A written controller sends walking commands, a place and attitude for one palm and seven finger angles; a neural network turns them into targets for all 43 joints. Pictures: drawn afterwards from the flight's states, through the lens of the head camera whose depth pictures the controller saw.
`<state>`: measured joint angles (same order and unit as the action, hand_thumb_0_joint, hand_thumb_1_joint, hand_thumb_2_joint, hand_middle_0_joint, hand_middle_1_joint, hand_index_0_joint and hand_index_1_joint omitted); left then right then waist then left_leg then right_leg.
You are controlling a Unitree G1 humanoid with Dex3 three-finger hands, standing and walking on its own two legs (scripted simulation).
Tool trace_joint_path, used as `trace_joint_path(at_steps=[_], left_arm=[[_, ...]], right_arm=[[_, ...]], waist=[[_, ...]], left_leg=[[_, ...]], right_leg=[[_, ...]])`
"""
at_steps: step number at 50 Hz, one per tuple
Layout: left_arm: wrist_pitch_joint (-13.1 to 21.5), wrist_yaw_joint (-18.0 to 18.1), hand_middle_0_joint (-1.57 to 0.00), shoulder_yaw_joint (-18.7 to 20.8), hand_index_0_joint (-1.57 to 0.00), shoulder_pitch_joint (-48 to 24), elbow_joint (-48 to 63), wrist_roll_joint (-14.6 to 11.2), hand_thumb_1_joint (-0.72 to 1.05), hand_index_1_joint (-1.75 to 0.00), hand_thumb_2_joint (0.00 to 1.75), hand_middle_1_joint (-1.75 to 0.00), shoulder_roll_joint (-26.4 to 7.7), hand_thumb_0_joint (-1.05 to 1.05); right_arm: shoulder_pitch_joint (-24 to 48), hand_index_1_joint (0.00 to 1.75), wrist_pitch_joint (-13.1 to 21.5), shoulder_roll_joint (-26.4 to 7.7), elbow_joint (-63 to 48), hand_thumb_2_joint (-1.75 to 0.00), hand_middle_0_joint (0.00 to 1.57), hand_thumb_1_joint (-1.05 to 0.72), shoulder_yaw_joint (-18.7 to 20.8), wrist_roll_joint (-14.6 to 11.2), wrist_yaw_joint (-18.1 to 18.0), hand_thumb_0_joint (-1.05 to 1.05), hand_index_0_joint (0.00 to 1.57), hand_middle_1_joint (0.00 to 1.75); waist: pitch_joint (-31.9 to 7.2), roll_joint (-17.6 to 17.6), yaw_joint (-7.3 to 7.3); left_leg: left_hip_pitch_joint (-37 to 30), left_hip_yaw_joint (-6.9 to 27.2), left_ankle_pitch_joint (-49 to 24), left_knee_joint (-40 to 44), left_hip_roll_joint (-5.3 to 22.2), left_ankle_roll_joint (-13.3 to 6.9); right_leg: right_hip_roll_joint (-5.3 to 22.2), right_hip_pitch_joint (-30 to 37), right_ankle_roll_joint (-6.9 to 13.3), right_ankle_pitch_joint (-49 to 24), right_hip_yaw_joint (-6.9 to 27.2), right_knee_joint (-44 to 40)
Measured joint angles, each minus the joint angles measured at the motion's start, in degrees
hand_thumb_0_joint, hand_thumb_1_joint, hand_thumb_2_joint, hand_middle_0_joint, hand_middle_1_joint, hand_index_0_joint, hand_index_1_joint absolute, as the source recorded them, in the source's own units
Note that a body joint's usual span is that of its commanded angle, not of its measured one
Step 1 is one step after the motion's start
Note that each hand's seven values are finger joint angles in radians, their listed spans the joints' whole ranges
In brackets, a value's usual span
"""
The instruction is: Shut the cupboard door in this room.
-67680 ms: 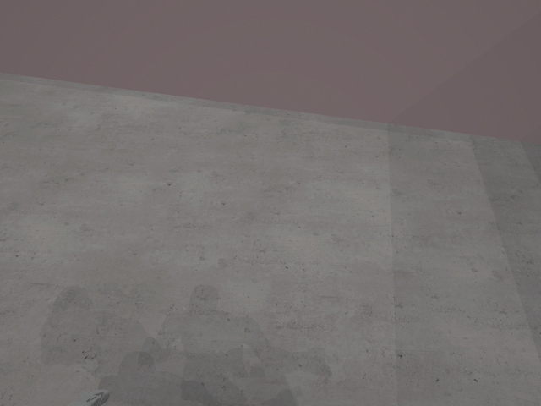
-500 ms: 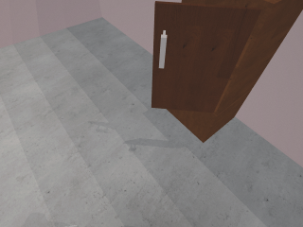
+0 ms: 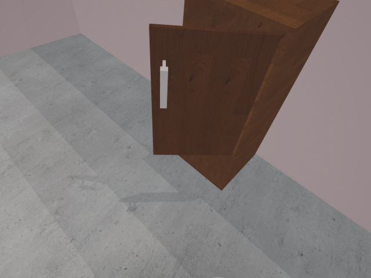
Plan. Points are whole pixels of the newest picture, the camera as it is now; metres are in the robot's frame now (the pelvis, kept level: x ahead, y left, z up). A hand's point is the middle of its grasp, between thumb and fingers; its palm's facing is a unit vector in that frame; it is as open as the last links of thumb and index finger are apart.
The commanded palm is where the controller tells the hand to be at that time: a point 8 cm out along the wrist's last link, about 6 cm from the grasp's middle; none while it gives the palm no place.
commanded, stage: take the last steps up to it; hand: left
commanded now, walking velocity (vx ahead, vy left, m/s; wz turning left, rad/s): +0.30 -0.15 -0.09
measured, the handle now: (163, 84) +0.66 +0.10 +0.03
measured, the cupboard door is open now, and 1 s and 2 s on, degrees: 46 46 46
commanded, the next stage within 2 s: come to a stop and stand still in 0.36 s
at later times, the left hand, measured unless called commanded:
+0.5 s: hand (158, 237) +0.25 +0.07 -0.17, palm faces +0.00 -0.98 -0.21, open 7.2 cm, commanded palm none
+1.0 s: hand (151, 248) +0.23 +0.09 -0.17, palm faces +0.02 -0.97 -0.25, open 7.4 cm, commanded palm none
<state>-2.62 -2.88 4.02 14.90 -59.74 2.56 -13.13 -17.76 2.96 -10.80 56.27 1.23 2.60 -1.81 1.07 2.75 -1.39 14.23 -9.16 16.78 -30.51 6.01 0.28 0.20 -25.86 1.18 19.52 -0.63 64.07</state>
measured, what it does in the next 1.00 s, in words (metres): walks ahead: right foot, then left foot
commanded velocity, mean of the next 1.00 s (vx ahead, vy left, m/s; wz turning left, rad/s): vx -0.01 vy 0.00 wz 0.01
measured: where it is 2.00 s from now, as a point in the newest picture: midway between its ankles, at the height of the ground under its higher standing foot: outside the picture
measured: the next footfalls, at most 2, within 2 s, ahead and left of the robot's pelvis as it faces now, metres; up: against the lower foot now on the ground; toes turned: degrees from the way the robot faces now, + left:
right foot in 0.28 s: +0.25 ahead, -0.15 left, +0.00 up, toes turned -2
left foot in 0.58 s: +0.29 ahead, -0.02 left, +0.00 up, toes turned +7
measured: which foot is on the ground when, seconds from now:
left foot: down 0.00-0.28, up 0.30-0.56, down 0.58-0.84, up 0.86-1.00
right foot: up 0.00-0.26, down 0.28-1.00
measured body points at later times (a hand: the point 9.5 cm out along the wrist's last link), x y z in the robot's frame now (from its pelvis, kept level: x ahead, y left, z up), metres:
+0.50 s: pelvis +0.18 -0.11 +0.00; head +0.21 -0.11 +0.45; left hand +0.25 +0.12 -0.15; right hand +0.19 -0.35 -0.15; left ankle +0.17 +0.00 -0.69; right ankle +0.19 -0.20 -0.74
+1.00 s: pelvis +0.20 -0.10 +0.00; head +0.24 -0.11 +0.45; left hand +0.23 +0.14 -0.15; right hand +0.29 -0.35 -0.15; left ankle +0.19 +0.01 -0.70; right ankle +0.19 -0.20 -0.74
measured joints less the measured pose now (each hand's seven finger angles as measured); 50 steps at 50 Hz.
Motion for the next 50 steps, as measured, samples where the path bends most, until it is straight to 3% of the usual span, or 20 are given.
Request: trace_joint_path(at_steps=[3,6,12,14,16,18,20,24,28,29,30,32,35,42,47,50], left_arm=[[0.3,-0.2,-0.20,0.2,-0.20,-2.5,1.6,-0.2,0.91,-0.30,0.90,-0.30,-0.4,0.01],[0.4,-0.3,-0.20,0.0,-0.20,-5.0,2.7,-0.4,0.91,-0.30,0.90,-0.30,-0.5,0.01],[1.5,-0.3,-0.20,-0.7,-0.20,-9.5,3.6,-0.7,0.91,-0.30,0.90,-0.30,-0.3,0.01],[3.1,-0.1,-0.20,-0.9,-0.20,-9.9,4.1,-0.6,0.91,-0.30,0.90,-0.30,-0.4,0.01],[4.8,0.9,-0.20,-0.9,-0.20,-10.6,3.7,-0.8,0.91,-0.30,0.90,-0.30,1.1,0.01],[5.1,1.8,-0.20,-1.5,-0.20,-10.0,3.1,-1.1,0.91,-0.30,0.90,-0.30,2.7,0.01],[4.9,2.6,-0.20,-1.9,-0.20,-8.7,2.2,-1.1,0.91,-0.30,0.90,-0.30,3.9,0.01],[5.4,4.0,-0.20,-1.4,-0.20,-5.9,0.8,-1.3,0.94,-0.30,0.90,-0.30,3.9,-0.01],[5.1,4.2,-0.20,-2.2,-0.20,-3.5,-1.3,-1.4,0.94,-0.30,0.90,-0.30,3.6,-0.01],[4.9,4.3,-0.20,-2.5,-0.20,-2.8,-1.8,-1.6,0.94,-0.30,0.90,-0.30,3.8,-0.01],[4.5,4.5,-0.20,-2.8,-0.20,-2.2,-2.4,-1.8,0.93,-0.30,0.90,-0.30,3.9,-0.01],[3.4,5.0,-0.20,-3.2,-0.20,-1.5,-3.0,-1.8,0.93,-0.30,0.90,-0.30,3.8,0.00],[2.2,5.4,-0.20,-3.5,-0.20,-0.9,-2.6,-1.8,0.93,-0.30,0.90,-0.30,4.1,0.01],[1.5,5.3,-0.20,-3.1,-0.20,-0.2,0.5,-1.1,0.92,-0.30,0.90,-0.30,4.1,0.01],[1.3,5.2,-0.20,-2.7,-0.20,-0.4,1.2,-0.5,0.91,-0.30,0.90,-0.30,3.4,0.01],[1.8,6.0,-0.20,-3.0,-0.20,0.3,2.5,-0.5,0.91,-0.30,0.90,-0.30,3.2,0.01]], right_arm=[[-2.5,0.30,0.1,0.7,1.9,-0.90,0.20,-0.91,-0.3,-0.1,-0.1,0.00,0.20,0.30],[-4.7,0.30,-0.3,1.1,3.6,-0.90,0.20,-0.91,0.0,-0.2,0.4,0.00,0.20,0.30],[-8.1,0.30,-1.6,1.4,6.3,-0.90,0.20,-0.90,1.0,-0.2,1.1,0.01,0.20,0.30],[-9.5,0.30,-2.1,1.6,7.2,-0.90,0.20,-0.90,1.1,-0.6,1.5,0.01,0.20,0.30],[-7.6,0.30,-3.5,0.7,8.3,-0.90,0.20,-0.90,1.3,-1.3,1.5,0.01,0.20,0.30],[-5.0,0.30,-4.2,0.1,8.1,-0.90,0.20,-0.91,1.6,-1.6,1.3,0.01,0.20,0.30],[-2.5,0.30,-4.0,-0.2,7.0,-0.90,0.20,-0.91,1.7,-1.4,1.2,0.01,0.20,0.30],[1.8,0.30,-3.1,0.2,3.8,-0.90,0.20,-0.91,1.5,-1.0,1.1,0.01,0.20,0.30],[6.2,0.30,-2.3,0.7,2.1,-0.90,0.19,-0.91,0.5,-1.2,0.9,0.01,0.19,0.30],[7.1,0.30,-2.1,0.7,2.0,-0.90,0.19,-0.91,0.2,-1.3,0.8,0.01,0.19,0.30],[7.9,0.30,-1.9,1.0,2.1,-0.90,0.19,-0.91,-0.1,-1.4,0.7,0.01,0.19,0.30],[9.2,0.30,-2.1,2.0,2.4,-0.90,0.19,-0.91,-0.7,-1.6,0.5,0.00,0.19,0.30],[10.9,0.30,-2.9,2.7,1.6,-0.90,0.19,-0.91,-1.1,-2.0,0.1,0.00,0.20,0.30],[13.1,0.30,-5.4,0.8,-1.2,-0.90,0.20,-0.91,0.4,-1.8,0.2,0.00,0.20,0.30],[11.8,0.30,-7.4,-0.7,-0.6,-0.90,0.20,-0.91,1.6,-2.0,0.3,0.00,0.20,0.30],[10.5,0.30,-7.3,-1.2,-0.8,-0.90,0.20,-0.91,1.7,-2.2,0.6,0.01,0.20,0.30]], waist=[[0.7,-0.6,0.00],[1.5,-1.4,-0.61],[2.9,-2.7,-3.16],[2.8,-2.4,-3.19],[4.2,-4.2,-2.53],[4.7,-5.0,-2.38],[4.3,-5.1,-2.19],[2.3,-4.5,-1.22],[1.4,-4.2,0.53],[1.2,-4.6,0.96],[1.0,-4.4,1.24],[0.6,-2.8,1.96],[0.6,-1.7,3.03],[2.4,-3.5,3.67],[3.5,-3.3,3.35],[3.5,-2.8,3.39]], left_leg=[[-4.3,-0.8,-1.2,5.3,0.9,0.8],[-7.6,-1.5,-1.2,8.5,1.9,2.0],[-11.6,-1.9,3.1,7.3,4.0,5.8],[-10.5,-1.3,7.0,1.1,4.9,5.8],[-4.7,3.6,13.4,-14.8,4.7,3.1],[1.8,6.3,13.6,-28.3,2.4,1.2],[6.8,6.0,10.9,-33.4,1.0,0.6],[11.4,4.0,7.2,-25.8,-0.4,0.8],[8.4,3.4,-0.1,-9.0,-2.0,1.5],[6.5,3.8,-6.0,-4.4,-2.0,1.2],[4.9,3.9,-6.4,-2.8,-2.0,-0.2],[2.8,3.5,-3.5,-1.6,-3.0,-1.9],[1.2,2.9,-2.9,0.7,-4.2,-2.4],[3.2,2.7,-3.6,-0.9,-4.5,-1.8],[6.9,6.9,9.1,-17.0,-6.1,0.5],[6.0,7.6,11.3,-17.4,-6.2,0.7]], right_leg=[[2.1,-4.4,-1.1,-4.2,-0.3,-1.5],[4.0,-6.3,-1.7,-7.5,-1.1,-9.1],[4.1,-1.8,-0.8,-9.6,-3.6,-27.2],[3.5,2.2,0.4,-10.6,-4.1,-32.6],[2.3,2.0,0.6,-8.4,-4.9,-28.7],[1.6,4.2,0.7,-6.5,-5.6,-29.6],[1.1,7.1,0.7,-7.0,-6.4,-33.2],[-0.3,11.6,1.8,-7.5,-8.0,-38.9],[-1.9,14.8,1.9,-5.7,-8.5,-39.5],[-2.6,15.4,1.8,-4.7,-8.5,-38.8],[-2.8,15.9,1.6,-3.6,-8.4,-37.9],[-1.9,17.0,1.5,-2.4,-8.1,-37.4],[-0.9,17.4,0.8,-2.0,-7.5,-37.4],[-0.3,15.2,1.4,-1.0,-6.9,-34.8],[0.9,14.9,1.6,-1.3,-6.5,-34.2],[1.4,13.9,0.7,-2.7,-5.0,-34.7]])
